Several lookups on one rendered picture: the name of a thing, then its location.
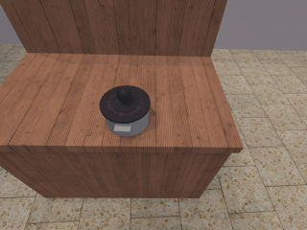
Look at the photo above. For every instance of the pot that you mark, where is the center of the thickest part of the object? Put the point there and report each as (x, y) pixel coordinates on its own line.
(128, 129)

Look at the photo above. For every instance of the knob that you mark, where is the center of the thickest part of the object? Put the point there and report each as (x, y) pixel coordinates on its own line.
(123, 94)

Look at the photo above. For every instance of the table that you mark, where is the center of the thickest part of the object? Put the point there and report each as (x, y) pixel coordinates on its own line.
(53, 135)

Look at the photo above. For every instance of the lid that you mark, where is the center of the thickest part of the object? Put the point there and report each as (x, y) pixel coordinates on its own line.
(125, 112)

